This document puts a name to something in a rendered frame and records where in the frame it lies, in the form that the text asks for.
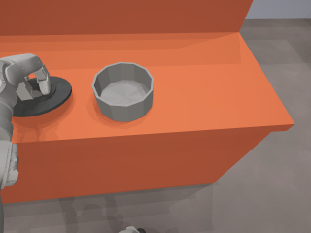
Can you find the table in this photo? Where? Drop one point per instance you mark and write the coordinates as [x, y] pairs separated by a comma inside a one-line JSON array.
[[212, 103]]

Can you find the robot left upper arm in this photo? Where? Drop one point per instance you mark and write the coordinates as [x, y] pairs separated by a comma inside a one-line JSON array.
[[9, 161]]

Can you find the left robot hand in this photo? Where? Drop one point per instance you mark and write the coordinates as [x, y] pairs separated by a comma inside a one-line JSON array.
[[31, 63]]

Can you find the robot left forearm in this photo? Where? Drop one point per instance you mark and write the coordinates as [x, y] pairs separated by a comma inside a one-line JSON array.
[[11, 75]]

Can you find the knob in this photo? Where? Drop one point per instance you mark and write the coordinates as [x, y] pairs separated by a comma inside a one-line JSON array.
[[35, 86]]

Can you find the lid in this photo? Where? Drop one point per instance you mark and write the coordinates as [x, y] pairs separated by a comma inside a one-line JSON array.
[[60, 91]]

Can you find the pot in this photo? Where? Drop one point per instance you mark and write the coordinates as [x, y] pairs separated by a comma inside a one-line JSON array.
[[123, 91]]

